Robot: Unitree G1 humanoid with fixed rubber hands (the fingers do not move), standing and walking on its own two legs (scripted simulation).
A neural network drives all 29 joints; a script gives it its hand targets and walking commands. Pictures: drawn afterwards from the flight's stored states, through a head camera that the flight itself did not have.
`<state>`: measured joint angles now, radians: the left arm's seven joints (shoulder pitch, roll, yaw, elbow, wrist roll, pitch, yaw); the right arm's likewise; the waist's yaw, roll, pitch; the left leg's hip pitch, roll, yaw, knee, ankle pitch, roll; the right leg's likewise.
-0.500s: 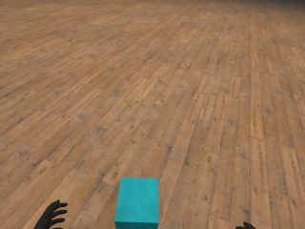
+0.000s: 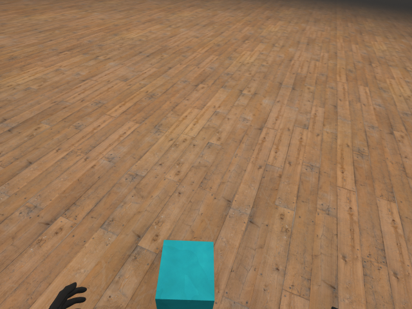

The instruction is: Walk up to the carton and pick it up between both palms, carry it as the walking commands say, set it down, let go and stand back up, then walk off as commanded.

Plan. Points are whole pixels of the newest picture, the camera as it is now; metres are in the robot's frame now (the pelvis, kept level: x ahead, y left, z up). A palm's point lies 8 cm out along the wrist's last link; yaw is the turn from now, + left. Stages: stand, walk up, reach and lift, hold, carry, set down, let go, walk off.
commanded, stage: stand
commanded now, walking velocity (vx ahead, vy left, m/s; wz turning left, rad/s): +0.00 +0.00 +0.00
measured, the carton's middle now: (186, 276) +0.49 +0.06 -0.68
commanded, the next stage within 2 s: walk off in 0.48 s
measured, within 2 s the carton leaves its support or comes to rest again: neither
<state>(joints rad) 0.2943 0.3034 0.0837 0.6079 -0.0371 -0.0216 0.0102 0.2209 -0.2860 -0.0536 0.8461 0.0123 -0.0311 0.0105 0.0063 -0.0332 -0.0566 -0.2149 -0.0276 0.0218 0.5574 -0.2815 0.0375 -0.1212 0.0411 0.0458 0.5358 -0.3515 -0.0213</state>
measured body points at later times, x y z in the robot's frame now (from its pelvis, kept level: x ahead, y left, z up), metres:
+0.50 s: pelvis -0.02 +0.01 +0.00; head -0.06 +0.02 +0.45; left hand +0.10 +0.29 -0.10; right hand +0.09 -0.28 -0.10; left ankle +0.02 +0.09 -0.73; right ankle -0.04 -0.11 -0.73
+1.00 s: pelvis -0.02 -0.02 +0.00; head -0.03 -0.01 +0.45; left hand +0.06 +0.26 -0.12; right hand +0.06 -0.31 -0.12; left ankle +0.02 +0.09 -0.73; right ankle -0.05 -0.15 -0.70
